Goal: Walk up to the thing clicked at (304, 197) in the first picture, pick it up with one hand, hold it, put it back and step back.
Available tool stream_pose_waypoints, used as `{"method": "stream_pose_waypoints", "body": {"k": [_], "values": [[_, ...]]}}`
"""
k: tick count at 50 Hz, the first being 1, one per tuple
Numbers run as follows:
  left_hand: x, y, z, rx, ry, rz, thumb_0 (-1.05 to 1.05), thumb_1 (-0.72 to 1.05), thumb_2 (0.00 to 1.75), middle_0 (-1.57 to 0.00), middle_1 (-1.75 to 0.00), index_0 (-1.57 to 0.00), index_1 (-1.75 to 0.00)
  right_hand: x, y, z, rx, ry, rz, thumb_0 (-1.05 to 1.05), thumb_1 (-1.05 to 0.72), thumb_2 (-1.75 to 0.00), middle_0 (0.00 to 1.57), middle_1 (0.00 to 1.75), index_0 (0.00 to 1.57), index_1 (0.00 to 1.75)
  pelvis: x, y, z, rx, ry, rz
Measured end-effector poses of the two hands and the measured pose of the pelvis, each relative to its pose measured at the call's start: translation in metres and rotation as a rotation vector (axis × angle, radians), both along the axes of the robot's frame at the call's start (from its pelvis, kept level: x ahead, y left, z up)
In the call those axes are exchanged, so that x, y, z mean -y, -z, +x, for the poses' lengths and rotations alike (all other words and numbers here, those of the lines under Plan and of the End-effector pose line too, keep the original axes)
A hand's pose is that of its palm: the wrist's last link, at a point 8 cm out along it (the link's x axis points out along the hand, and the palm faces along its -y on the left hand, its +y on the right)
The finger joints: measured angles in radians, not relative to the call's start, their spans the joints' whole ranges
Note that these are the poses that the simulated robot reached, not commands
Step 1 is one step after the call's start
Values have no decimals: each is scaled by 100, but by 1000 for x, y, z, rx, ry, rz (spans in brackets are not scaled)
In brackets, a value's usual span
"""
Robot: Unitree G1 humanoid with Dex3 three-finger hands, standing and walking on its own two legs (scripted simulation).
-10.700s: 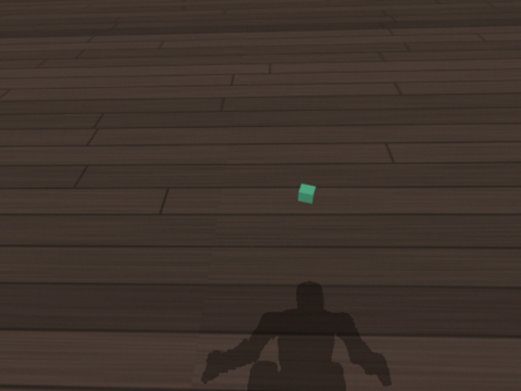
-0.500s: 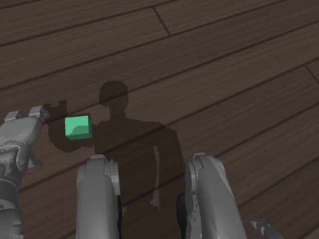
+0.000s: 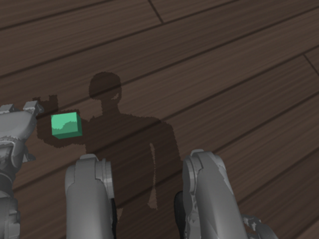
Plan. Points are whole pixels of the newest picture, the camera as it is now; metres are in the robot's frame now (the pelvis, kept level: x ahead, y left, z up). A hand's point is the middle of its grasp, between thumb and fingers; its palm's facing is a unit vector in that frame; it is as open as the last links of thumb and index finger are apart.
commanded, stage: rise first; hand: left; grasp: from above
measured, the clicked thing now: (67, 125) +0.45 +0.30 -0.30
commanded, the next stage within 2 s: approach in 1.90 s
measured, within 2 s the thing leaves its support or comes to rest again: neither
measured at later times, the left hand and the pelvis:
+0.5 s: hand (33, 135) +0.39 +0.34 -0.18, palm faces -0.43 -0.11 -0.90, open 13.5 cm; pelvis +0.01 +0.00 -0.01, yaw -1 degrees
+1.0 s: hand (38, 132) +0.40 +0.34 -0.19, palm faces -0.43 -0.11 -0.90, open 13.3 cm; pelvis +0.00 +0.00 -0.02, yaw -1 degrees
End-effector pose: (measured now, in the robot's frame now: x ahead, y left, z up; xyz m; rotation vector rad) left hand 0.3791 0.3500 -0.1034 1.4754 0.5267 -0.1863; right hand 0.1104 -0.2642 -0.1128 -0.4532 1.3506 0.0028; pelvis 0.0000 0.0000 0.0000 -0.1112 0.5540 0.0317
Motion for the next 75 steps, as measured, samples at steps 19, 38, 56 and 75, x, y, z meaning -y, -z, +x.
{"method": "stream_pose_waypoints", "body": {"k": [19, 38, 56, 75], "values": [[4, 16, 10, 2, -16, -1, 0, -40, 88, -19, -90, -20, -90, 5, 4, -2, -19, 0, -12, 0, -90, -90, 20, 30, 20, 30, 1, 8, 5, -6, 6, 0], [12, 25, 18, 6, -11, -4, 0, -40, 89, -23, -85, -23, -87, 6, 7, -9, -30, -9, -13, 0, -91, -90, 20, 30, 20, 30, 1, 13, 4, 5, 12, -3], [11, 30, 28, 7, -20, 2, 0, -39, 88, -25, -83, -24, -85, 6, 5, -24, -48, -13, -19, 0, -91, -90, 20, 30, 20, 30, 0, 17, 3, 16, 17, -11], [7, 23, 29, 3, -9, 3, 0, -39, 88, -26, -82, -24, -85, 5, 5, -24, -51, -11, -10, 0, -90, -90, 20, 30, 20, 30, 0, 15, 3, 14, 16, -15]]}}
